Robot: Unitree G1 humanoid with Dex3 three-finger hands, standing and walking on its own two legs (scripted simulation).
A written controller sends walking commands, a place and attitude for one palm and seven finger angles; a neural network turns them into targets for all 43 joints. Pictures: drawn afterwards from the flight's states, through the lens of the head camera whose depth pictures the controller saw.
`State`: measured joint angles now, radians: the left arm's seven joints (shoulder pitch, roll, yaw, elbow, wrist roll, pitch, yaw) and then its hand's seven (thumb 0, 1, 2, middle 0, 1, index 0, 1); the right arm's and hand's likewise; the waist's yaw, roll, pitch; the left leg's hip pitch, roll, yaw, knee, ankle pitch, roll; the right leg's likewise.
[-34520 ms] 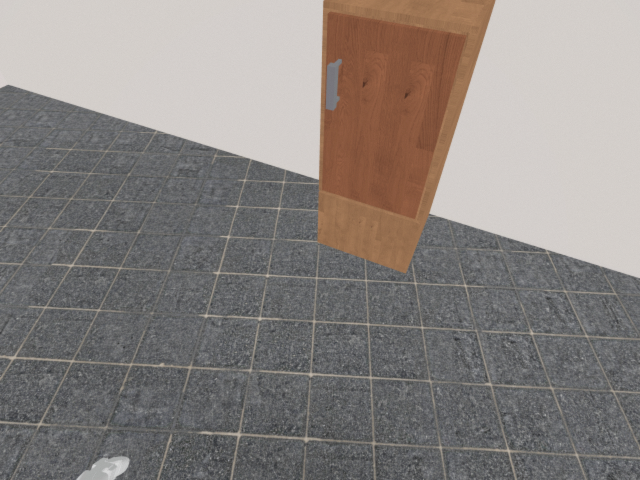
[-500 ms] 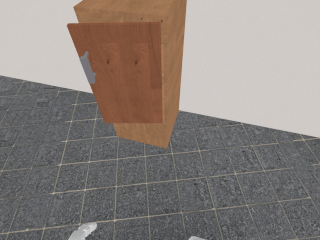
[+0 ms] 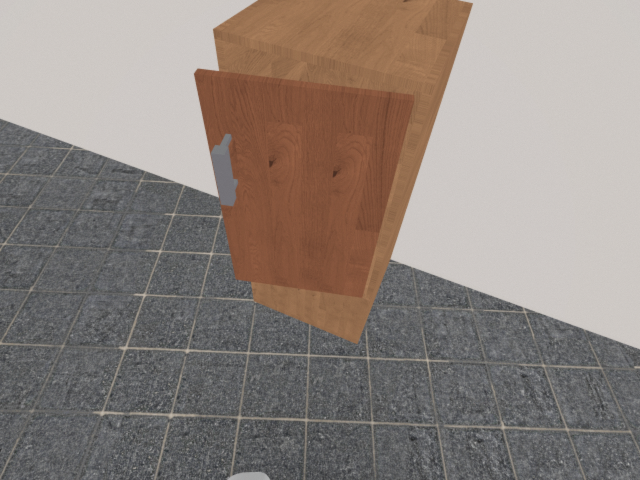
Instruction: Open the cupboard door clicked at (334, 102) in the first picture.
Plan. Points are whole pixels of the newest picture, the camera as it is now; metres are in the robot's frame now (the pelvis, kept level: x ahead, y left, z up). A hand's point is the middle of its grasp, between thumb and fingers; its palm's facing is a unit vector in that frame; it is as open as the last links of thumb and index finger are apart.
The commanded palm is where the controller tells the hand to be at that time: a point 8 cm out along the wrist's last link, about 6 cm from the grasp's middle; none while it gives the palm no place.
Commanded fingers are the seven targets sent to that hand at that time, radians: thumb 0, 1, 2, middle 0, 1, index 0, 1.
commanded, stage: come to a stop and stand still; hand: left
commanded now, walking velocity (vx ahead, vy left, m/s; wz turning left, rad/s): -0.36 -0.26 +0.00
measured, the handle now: (227, 169) +0.62 +0.25 -0.01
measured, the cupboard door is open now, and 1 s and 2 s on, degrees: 15 15 15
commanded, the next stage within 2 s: look again from close up in 1.20 s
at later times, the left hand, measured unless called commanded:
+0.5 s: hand out of the picture +0.12 +0.18 -0.15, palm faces -0.01 -0.97 -0.25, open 7.4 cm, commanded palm none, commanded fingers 0.00 0.90 0.90 -0.20 -0.30 -0.20 -0.30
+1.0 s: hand out of the picture +0.03 +0.20 -0.16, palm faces +0.01 -0.98 -0.18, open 7.4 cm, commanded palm none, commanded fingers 0.00 0.90 0.90 -0.20 -0.30 -0.20 -0.30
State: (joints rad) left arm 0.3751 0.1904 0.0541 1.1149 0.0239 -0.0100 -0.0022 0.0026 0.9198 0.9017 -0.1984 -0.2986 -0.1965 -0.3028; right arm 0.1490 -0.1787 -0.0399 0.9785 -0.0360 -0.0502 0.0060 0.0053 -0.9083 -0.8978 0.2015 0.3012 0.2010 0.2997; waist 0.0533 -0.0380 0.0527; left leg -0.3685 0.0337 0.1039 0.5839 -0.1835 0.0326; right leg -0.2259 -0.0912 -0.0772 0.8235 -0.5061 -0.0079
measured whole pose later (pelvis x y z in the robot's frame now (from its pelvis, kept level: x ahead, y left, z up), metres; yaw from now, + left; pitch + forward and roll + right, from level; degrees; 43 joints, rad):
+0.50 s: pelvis +0.03 -0.01 +0.01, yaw -1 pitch +0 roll +1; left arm 0.16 0.20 0.04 0.97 0.03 0.02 0.03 0.00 0.91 0.90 -0.20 -0.30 -0.20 -0.30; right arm 0.17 -0.21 -0.07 1.04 -0.01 0.07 -0.03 0.01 -0.91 -0.90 0.20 0.30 0.20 0.30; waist -0.01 0.00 0.08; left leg -0.37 -0.01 0.02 0.93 -0.51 -0.03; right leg -0.25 0.00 -0.06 0.52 -0.27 -0.05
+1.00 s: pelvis +0.03 +0.02 +0.02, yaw -2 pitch +0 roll +0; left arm 0.27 0.18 0.01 1.15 0.01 0.02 0.02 0.00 0.91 0.90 -0.20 -0.30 -0.20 -0.30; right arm 0.25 -0.15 0.00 1.12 -0.02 0.00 -0.04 0.01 -0.92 -0.90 0.21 0.30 0.21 0.30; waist 0.02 -0.03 0.02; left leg -0.12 -0.03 0.04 0.39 -0.26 0.04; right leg -0.19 -0.02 -0.04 0.40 -0.20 0.01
